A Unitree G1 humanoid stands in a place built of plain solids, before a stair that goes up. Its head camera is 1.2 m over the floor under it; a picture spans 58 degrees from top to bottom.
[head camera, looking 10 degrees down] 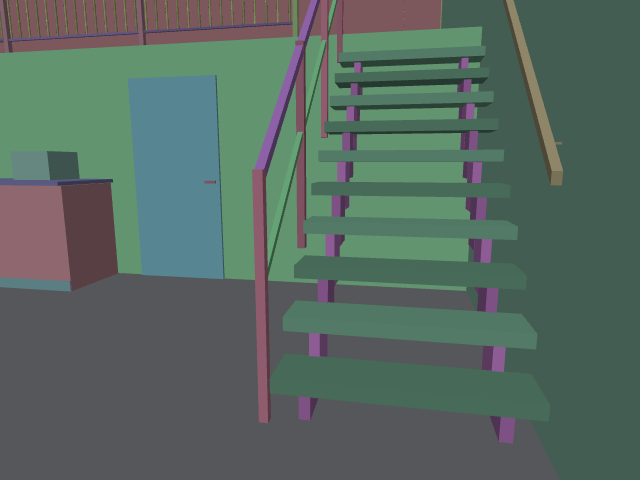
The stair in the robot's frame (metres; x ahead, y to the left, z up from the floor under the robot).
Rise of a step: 0.22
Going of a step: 0.24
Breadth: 1.21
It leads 11 degrees to the right of straight ahead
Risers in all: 11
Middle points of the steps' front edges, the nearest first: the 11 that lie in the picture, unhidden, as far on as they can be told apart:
1.76 -0.36 0.22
2.00 -0.40 0.43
2.23 -0.45 0.65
2.47 -0.49 0.86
2.70 -0.54 1.08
2.93 -0.58 1.29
3.17 -0.62 1.51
3.40 -0.67 1.72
3.64 -0.71 1.94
3.87 -0.76 2.15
4.11 -0.80 2.37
